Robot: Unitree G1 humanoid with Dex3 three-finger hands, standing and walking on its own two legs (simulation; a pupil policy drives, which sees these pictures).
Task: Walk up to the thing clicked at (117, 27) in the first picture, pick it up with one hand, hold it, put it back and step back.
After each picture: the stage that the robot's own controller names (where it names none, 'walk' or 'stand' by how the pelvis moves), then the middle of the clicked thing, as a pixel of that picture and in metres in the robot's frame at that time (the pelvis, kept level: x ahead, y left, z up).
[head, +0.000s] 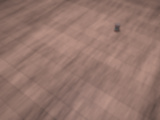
stand; (117, 27) +1.79 -0.46 -0.72
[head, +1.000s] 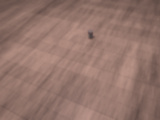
walk; (90, 34) +1.70 +0.01 -0.69
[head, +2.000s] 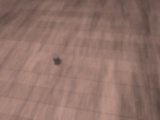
walk; (56, 59) +1.15 +0.35 -0.72
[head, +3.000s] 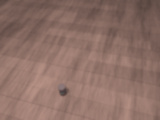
walk; (62, 90) +0.75 +0.27 -0.71
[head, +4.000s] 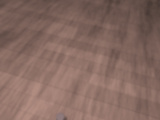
walk; out of the picture +0.53 +0.15 -0.70
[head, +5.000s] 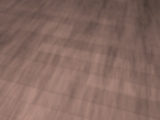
stand; out of the picture +0.45 +0.19 -0.72
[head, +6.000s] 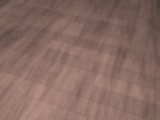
stand; out of the picture +0.45 +0.16 -0.72
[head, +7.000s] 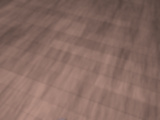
stand; out of the picture +0.45 +0.16 -0.71
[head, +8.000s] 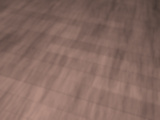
stand; out of the picture +0.46 +0.17 -0.73
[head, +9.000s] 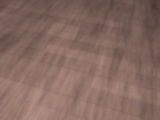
stand; out of the picture +0.44 +0.18 -0.73
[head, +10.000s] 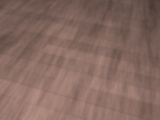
go down; out of the picture +0.44 +0.18 -0.73
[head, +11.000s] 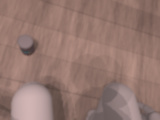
go down; (26, 45) +0.52 +0.23 -0.33
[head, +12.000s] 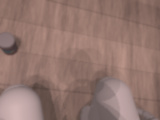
close in; (8, 44) +0.50 +0.26 -0.30
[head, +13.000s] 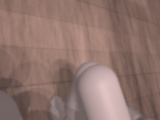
close in; out of the picture +0.49 +0.31 -0.23
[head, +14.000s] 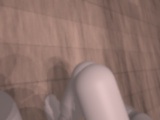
lift; out of the picture +0.47 +0.31 -0.23
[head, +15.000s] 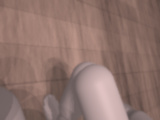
lift; out of the picture +0.45 +0.26 -0.24
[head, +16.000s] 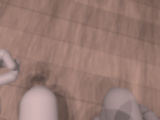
lift; (37, 104) +0.28 +0.19 -0.36
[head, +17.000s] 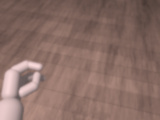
stand; out of the picture +0.22 +0.15 -0.69
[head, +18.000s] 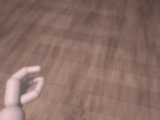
close; out of the picture +0.22 +0.18 -0.71
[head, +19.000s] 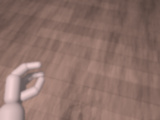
stand; out of the picture +0.22 +0.17 -0.70
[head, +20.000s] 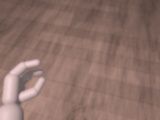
stand; out of the picture +0.23 +0.18 -0.69
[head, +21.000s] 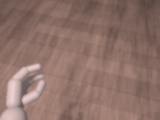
stand; out of the picture +0.23 +0.18 -0.69
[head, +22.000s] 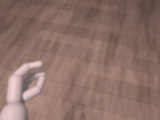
stand; out of the picture +0.22 +0.18 -0.70
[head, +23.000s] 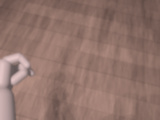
crouch; out of the picture +0.25 +0.18 -0.63
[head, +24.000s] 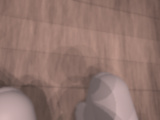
lower; (0, 102) +0.28 +0.22 -0.29
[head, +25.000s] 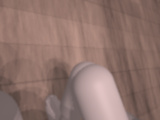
lower; out of the picture +0.26 +0.25 -0.25
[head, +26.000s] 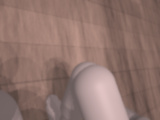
lower; out of the picture +0.25 +0.25 -0.25
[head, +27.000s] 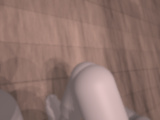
lower; out of the picture +0.26 +0.25 -0.25
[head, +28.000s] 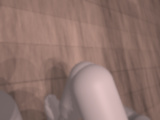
lower; out of the picture +0.26 +0.25 -0.25
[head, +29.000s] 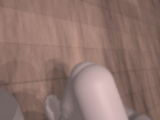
open; out of the picture +0.26 +0.25 -0.25
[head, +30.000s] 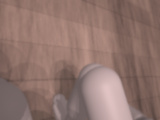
stand; out of the picture +0.26 +0.25 -0.26
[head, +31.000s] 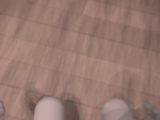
walk; (43, 107) +0.28 +0.21 -0.47
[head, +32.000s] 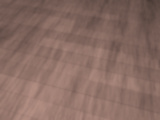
stand; out of the picture +0.23 +0.19 -0.69
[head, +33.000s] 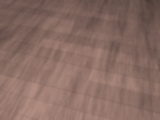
stand; out of the picture +0.23 +0.19 -0.69
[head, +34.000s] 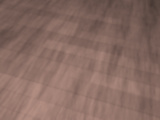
stand; out of the picture +0.24 +0.18 -0.73
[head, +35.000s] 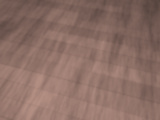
walk; out of the picture +0.27 +0.17 -0.74
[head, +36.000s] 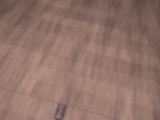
walk; (60, 111) +0.47 +0.11 -0.73
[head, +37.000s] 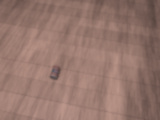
walk; (54, 72) +0.79 +0.26 -0.71
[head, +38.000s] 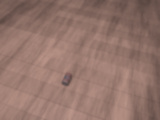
stand; (66, 78) +0.88 +0.16 -0.73
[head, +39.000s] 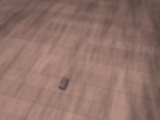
stand; (63, 83) +0.89 +0.19 -0.75
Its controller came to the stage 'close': yes
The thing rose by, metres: 0.01
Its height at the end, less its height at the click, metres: -0.02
